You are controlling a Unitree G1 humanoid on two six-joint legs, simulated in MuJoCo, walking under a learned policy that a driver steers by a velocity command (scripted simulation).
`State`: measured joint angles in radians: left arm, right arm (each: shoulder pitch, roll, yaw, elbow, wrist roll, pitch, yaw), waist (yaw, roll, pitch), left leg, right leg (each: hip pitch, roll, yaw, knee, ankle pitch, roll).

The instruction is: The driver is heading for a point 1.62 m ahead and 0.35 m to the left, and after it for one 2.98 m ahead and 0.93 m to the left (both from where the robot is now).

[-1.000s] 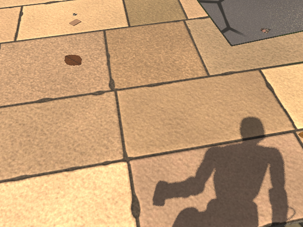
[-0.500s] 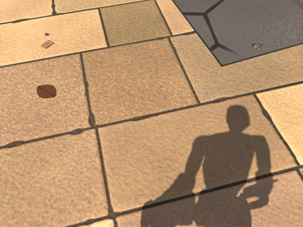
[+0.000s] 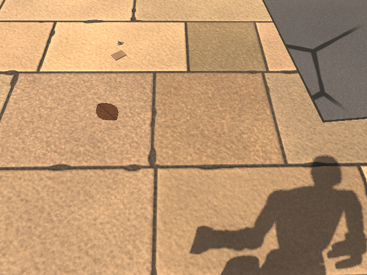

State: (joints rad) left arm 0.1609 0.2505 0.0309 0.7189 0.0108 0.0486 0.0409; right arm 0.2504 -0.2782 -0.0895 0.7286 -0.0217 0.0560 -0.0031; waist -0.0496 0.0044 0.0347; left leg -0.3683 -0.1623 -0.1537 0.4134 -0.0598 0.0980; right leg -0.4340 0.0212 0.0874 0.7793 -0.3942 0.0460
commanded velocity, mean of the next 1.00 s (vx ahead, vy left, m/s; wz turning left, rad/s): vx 0.06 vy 0.00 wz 0.40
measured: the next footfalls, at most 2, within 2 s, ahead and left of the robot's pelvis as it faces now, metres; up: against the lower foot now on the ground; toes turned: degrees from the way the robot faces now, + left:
right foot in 0.10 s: +0.07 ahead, -0.12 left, +0.00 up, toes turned +9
left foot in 0.58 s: +0.04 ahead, +0.10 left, +0.00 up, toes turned +22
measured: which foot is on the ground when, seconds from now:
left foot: down 0.00-0.12, up 0.14-0.56, down 0.58-0.94, up 0.96-1.00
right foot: up 0.00-0.08, down 0.10-0.58, up 0.60-0.92, down 0.94-1.00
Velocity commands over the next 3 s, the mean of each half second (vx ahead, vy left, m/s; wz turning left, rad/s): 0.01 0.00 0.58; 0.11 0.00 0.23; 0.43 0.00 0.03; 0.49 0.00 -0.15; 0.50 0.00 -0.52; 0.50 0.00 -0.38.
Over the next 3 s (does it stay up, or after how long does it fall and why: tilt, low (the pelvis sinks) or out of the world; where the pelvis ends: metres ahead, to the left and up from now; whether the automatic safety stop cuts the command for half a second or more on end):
stays up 1.02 0.34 -0.01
